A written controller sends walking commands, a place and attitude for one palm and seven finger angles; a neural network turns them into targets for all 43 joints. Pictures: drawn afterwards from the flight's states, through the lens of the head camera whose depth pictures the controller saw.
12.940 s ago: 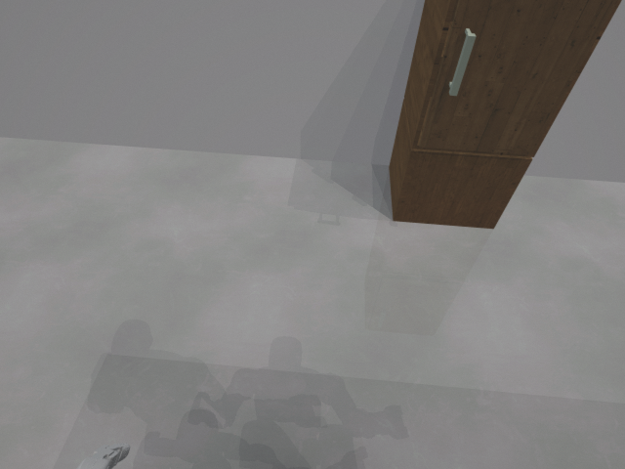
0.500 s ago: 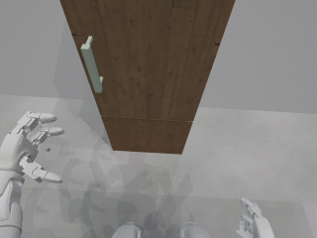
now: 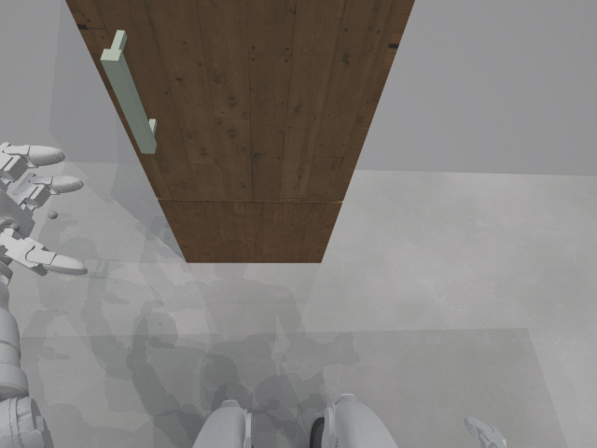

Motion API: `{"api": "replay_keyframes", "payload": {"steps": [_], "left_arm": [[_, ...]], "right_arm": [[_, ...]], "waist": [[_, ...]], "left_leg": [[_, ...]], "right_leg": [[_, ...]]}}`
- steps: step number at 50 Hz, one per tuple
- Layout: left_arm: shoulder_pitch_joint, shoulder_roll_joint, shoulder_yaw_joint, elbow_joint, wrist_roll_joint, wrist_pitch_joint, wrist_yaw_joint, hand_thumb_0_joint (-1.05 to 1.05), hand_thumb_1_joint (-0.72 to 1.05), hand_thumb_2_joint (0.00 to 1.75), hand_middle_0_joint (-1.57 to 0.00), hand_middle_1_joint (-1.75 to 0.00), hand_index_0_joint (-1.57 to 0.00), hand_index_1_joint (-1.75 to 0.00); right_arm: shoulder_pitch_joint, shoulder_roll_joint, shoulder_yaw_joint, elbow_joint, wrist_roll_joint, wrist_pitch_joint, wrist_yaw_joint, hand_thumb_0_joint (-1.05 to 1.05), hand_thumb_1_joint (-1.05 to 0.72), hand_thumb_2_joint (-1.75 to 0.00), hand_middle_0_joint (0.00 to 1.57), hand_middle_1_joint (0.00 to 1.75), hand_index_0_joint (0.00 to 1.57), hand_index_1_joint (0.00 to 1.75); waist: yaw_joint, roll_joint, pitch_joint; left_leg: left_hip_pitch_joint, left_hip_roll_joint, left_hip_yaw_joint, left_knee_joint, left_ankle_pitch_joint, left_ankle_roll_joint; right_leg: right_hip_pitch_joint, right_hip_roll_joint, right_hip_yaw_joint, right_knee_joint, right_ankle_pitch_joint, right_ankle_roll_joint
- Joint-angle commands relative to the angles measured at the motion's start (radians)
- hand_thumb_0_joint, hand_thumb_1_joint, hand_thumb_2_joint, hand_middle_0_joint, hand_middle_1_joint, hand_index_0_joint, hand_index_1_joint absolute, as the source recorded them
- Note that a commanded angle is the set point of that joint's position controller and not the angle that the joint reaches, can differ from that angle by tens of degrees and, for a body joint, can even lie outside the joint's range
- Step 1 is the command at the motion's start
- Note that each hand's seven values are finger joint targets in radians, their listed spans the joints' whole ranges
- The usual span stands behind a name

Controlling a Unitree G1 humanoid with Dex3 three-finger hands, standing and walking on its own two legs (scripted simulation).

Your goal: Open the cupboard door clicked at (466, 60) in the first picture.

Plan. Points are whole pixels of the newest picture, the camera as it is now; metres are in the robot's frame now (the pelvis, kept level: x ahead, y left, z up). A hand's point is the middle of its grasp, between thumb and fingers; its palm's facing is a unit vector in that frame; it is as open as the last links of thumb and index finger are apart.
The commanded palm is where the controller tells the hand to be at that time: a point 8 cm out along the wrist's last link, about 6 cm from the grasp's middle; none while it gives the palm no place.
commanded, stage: move the hooked fingers beside the handle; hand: left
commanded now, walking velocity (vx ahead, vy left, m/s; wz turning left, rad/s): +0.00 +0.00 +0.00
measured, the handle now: (135, 98) +0.59 +0.26 +0.05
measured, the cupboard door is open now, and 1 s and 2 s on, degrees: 0 0 0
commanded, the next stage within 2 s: none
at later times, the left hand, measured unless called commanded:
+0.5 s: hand (84, 160) +0.47 +0.30 +0.05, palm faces +0.03 -1.00 -0.03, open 14.0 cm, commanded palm +0.45 +0.34 +0.06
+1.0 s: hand (82, 121) +0.52 +0.31 +0.06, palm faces +0.03 -1.00 -0.03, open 14.0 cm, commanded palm +0.52 +0.34 +0.05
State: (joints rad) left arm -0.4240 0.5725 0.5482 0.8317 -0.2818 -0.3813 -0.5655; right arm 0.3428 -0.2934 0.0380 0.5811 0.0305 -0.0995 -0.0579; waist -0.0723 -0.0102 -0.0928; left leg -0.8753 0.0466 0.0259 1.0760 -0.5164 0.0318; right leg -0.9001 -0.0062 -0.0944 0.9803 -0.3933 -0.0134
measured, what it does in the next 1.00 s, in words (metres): stands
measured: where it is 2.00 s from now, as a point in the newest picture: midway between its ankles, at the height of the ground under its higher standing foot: outside the picture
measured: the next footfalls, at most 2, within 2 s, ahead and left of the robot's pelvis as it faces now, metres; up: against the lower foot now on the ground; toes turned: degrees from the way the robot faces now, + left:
none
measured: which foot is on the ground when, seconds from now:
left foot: down 0.00-1.00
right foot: down 0.00-1.00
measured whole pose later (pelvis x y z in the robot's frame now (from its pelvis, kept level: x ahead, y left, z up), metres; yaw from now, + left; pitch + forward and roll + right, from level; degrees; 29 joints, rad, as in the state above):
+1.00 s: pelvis -0.01 +0.01 -0.02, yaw -1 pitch +27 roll -6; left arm -1.05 0.92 0.55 1.31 -0.07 -0.33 -0.53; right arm 0.37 -0.31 0.10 0.58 0.00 0.08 -0.05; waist -0.23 0.01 -0.07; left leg -1.12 0.06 -0.01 1.18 -0.53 0.04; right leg -1.11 0.01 -0.12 1.02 -0.38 0.00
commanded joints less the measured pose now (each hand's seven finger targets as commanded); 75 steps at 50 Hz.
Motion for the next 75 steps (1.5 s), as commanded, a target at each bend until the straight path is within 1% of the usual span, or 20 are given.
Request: {"api": "replay_keyframes", "payload": {"steps": [1, 4, 8, 9, 10, 13, 18, 22, 25, 28, 33, 40, 46, 49, 53, 57, 62, 64, 69, 75], "left_arm": [[-0.373, 0.275, 0.010, -0.137, -0.024, -0.057, -0.018, 0.00, -0.50, 0.30, -0.30, -1.20, -0.30, -1.20], [-0.433, 0.339, 0.037, -0.036, 0.004, -0.028, -0.011, 0.00, -0.50, 0.30, -0.30, -1.20, -0.30, -1.20], [-0.516, 0.345, 0.012, -0.087, 0.040, -0.053, 0.027, 0.00, -0.50, 0.30, -0.30, -1.20, -0.30, -1.20], [-0.511, 0.388, 0.053, -0.093, 0.045, -0.064, 0.040, 0.00, -0.50, 0.30, -0.30, -1.20, -0.30, -1.20], [-0.525, 0.349, 0.019, -0.087, 0.047, -0.071, 0.046, 0.00, -0.50, 0.30, -0.30, -1.20, -0.30, -1.20], [-0.558, 0.372, 0.052, -0.006, 0.046, -0.080, 0.065, 0.00, -0.50, 0.30, -0.30, -1.20, -0.30, -1.20], [-0.627, 0.359, -0.002, 0.084, 0.097, -0.055, 0.072, 0.00, -0.50, 0.30, -0.30, -1.20, -0.30, -1.20], [-0.730, 0.376, -0.010, 0.078, 0.111, -0.072, 0.086, 0.00, -0.50, 0.30, -0.30, -1.20, -0.30, -1.20], [-0.749, 0.436, 0.047, 0.047, 0.102, -0.101, 0.092, 0.00, -0.50, 0.30, -0.30, -1.20, -0.30, -1.20], [-0.733, 0.458, 0.060, 0.089, 0.110, -0.091, 0.090, 0.00, -0.50, 0.30, -0.30, -1.20, -0.30, -1.20], [-0.754, 0.530, 0.063, 0.187, 0.144, -0.036, 0.077, 0.00, -0.50, 0.30, -0.30, -1.20, -0.30, -1.20], [-0.901, 0.618, 0.085, 0.189, 0.156, -0.072, 0.063, 0.00, -0.50, 0.30, -0.30, -1.20, -0.30, -1.20], [-0.962, 0.601, 0.007, 0.305, 0.183, -0.008, 0.028, 0.00, -0.50, 0.30, -0.30, -1.20, -0.30, -1.20], [-1.043, 0.672, 0.033, 0.288, 0.201, 0.010, 0.035, 0.00, -0.50, 0.30, -0.30, -1.20, -0.30, -1.20], [-1.030, 0.689, 0.055, 0.249, 0.212, -0.003, 0.055, 0.00, -0.50, 0.30, -0.30, -1.20, -0.30, -1.20], [-0.990, 0.732, 0.099, 0.246, 0.212, 0.015, 0.063, 0.00, -0.50, 0.30, -0.30, -1.20, -0.30, -1.20], [-0.950, 0.784, 0.140, 0.184, 0.231, 0.025, 0.070, 0.00, -0.50, 0.30, -0.30, -1.20, -0.30, -1.20], [-0.941, 0.770, 0.139, 0.165, 0.225, 0.015, 0.070, 0.00, -0.50, 0.30, -0.30, -1.20, -0.30, -1.20], [-0.982, 0.692, 0.094, 0.196, 0.203, 0.012, 0.059, 0.00, -0.50, 0.30, -0.30, -1.20, -0.30, -1.20], [-0.875, 0.578, 0.034, 0.198, 0.185, 0.026, 0.034, 0.00, -0.50, 0.30, -0.30, -1.20, -0.30, -1.20]], "right_arm": [[0.073, -0.174, -0.075, -0.079, 0.001, -0.021, -0.011, 0.00, -0.90, -0.90, 0.20, 0.30, 0.20, 0.30], [0.094, -0.186, -0.072, -0.067, 0.000, -0.004, -0.015, 0.00, -0.90, -0.90, 0.20, 0.30, 0.20, 0.30], [0.116, -0.183, -0.075, -0.067, -0.011, 0.012, -0.008, 0.00, -0.90, -0.90, 0.20, 0.30, 0.20, 0.30], [0.128, -0.187, -0.077, -0.063, -0.015, 0.019, -0.004, 0.00, -0.90, -0.90, 0.20, 0.30, 0.20, 0.30], [0.121, -0.182, -0.074, -0.064, -0.014, 0.024, 0.001, 0.00, -0.90, -0.90, 0.20, 0.30, 0.20, 0.30], [0.131, -0.187, -0.072, -0.054, -0.017, 0.042, 0.002, 0.00, -0.90, -0.90, 0.20, 0.30, 0.20, 0.30], [0.150, -0.191, -0.066, -0.051, -0.021, 0.073, 0.005, 0.00, -0.90, -0.90, 0.20, 0.30, 0.20, 0.30], [0.166, -0.194, -0.066, -0.037, -0.027, 0.094, 0.005, 0.00, -0.90, -0.90, 0.20, 0.30, 0.20, 0.30], [0.184, -0.198, -0.069, -0.031, -0.033, 0.105, 0.006, 0.00, -0.90, -0.90, 0.20, 0.30, 0.20, 0.30], [0.198, -0.195, -0.066, -0.022, -0.036, 0.121, 0.009, 0.00, -0.90, -0.90, 0.20, 0.30, 0.20, 0.30], [0.197, -0.200, -0.050, -0.037, -0.032, 0.149, 0.005, 0.00, -0.90, -0.90, 0.20, 0.30, 0.20, 0.30], [0.215, -0.211, -0.042, -0.027, -0.039, 0.154, 0.003, 0.00, -0.90, -0.90, 0.20, 0.30, 0.20, 0.30], [0.229, -0.221, -0.021, -0.021, -0.031, 0.169, -0.003, 0.00, -0.90, -0.90, 0.20, 0.30, 0.20, 0.30], [0.246, -0.229, -0.012, -0.025, -0.034, 0.174, -0.009, 0.00, -0.90, -0.90, 0.20, 0.30, 0.20, 0.30], [0.268, -0.225, -0.013, -0.036, -0.046, 0.179, 0.001, 0.00, -0.90, -0.90, 0.20, 0.30, 0.20, 0.30], [0.270, -0.225, -0.014, -0.044, -0.046, 0.192, 0.013, 0.00, -0.90, -0.90, 0.20, 0.30, 0.20, 0.30], [0.276, -0.220, -0.017, -0.058, -0.047, 0.205, 0.025, 0.00, -0.90, -0.90, 0.20, 0.30, 0.20, 0.30], [0.279, -0.218, -0.019, -0.055, -0.048, 0.206, 0.030, 0.00, -0.90, -0.90, 0.20, 0.30, 0.20, 0.30], [0.286, -0.218, -0.022, -0.028, -0.045, 0.208, 0.031, 0.00, -0.90, -0.90, 0.20, 0.30, 0.20, 0.30], [0.300, -0.214, -0.033, -0.025, -0.048, 0.222, 0.035, 0.00, -0.90, -0.90, 0.20, 0.30, 0.20, 0.30]], "waist": [[-0.013, 0.164, -0.382], [-0.014, 0.129, -0.361], [-0.017, 0.222, -0.431], [-0.003, 0.215, -0.469], [-0.013, 0.231, -0.463], [-0.024, 0.161, -0.433], [-0.049, 0.192, -0.386], [-0.077, 0.187, -0.432], [-0.059, 0.228, -0.540], [-0.064, 0.228, -0.539], [-0.084, 0.190, -0.435], [-0.123, 0.244, -0.490], [-0.170, 0.262, -0.438], [-0.177, 0.273, -0.492], [-0.159, 0.349, -0.588], [-0.151, 0.306, -0.586], [-0.124, 0.338, -0.613], [-0.124, 0.369, -0.608], [-0.166, 0.323, -0.535], [-0.147, 0.351, -0.530]], "left_leg": [[0.221, -0.024, -0.067, -0.167, 0.387, -0.014], [0.178, -0.024, -0.072, -0.169, 0.362, -0.010], [0.300, -0.013, -0.098, -0.159, 0.500, -0.035], [0.331, -0.008, -0.106, -0.157, 0.539, -0.045], [0.344, -0.007, -0.110, -0.156, 0.544, -0.051], [0.281, -0.006, -0.109, -0.149, 0.503, -0.040], [0.271, -0.003, -0.116, -0.155, 0.488, -0.039], [0.292, 0.003, -0.128, -0.135, 0.501, -0.042], [0.352, 0.004, -0.134, -0.115, 0.618, -0.056], [0.334, 0.006, -0.125, -0.098, 0.666, -0.047], [0.174, -0.009, -0.093, -0.108, 0.501, -0.011], [0.175, -0.002, -0.103, -0.068, 0.484, -0.007], [0.144, 0.002, -0.114, -0.049, 0.435, 0.000], [0.148, 0.005, -0.127, -0.028, 0.461, 0.000], [0.221, 0.010, -0.146, -0.008, 0.580, -0.023], [0.183, 0.013, -0.131, -0.004, 0.574, -0.010], [0.206, 0.014, -0.128, -0.018, 0.611, -0.010], [0.256, 0.022, -0.141, -0.025, 0.659, -0.022], [0.255, 0.025, -0.152, -0.034, 0.624, -0.018], [0.370, 0.035, -0.176, -0.048, 0.774, -0.048]], "right_leg": [[0.208, 0.037, 0.054, -0.088, 0.200, -0.013], [0.202, 0.035, 0.052, -0.087, 0.184, -0.014], [0.127, 0.037, 0.035, -0.066, 0.197, -0.019], [0.133, 0.039, 0.032, -0.065, 0.204, -0.018], [0.110, 0.040, 0.029, -0.065, 0.193, -0.016], [0.122, 0.043, 0.027, -0.062, 0.189, -0.015], [0.067, 0.039, 0.022, -0.064, 0.162, -0.014], [0.043, 0.040, 0.023, -0.058, 0.169, -0.007], [0.069, 0.043, 0.025, -0.045, 0.215, -0.009], [0.084, 0.046, 0.031, -0.045, 0.258, -0.007], [0.147, 0.045, 0.046, -0.062, 0.266, -0.004], [0.105, 0.052, 0.053, -0.046, 0.248, -0.003], [0.008, 0.051, 0.042, -0.045, 0.195, 0.001], [-0.008, 0.052, 0.035, -0.024, 0.202, 0.002], [-0.037, 0.053, 0.024, 0.005, 0.232, -0.007], [0.019, 0.058, 0.030, -0.004, 0.267, 0.001], [0.054, 0.063, 0.029, -0.009, 0.287, 0.001], [0.016, 0.066, 0.020, -0.013, 0.275, -0.003], [-0.028, 0.070, 0.012, -0.031, 0.242, 0.002], [-0.089, 0.070, -0.008, -0.044, 0.242, -0.002]]}}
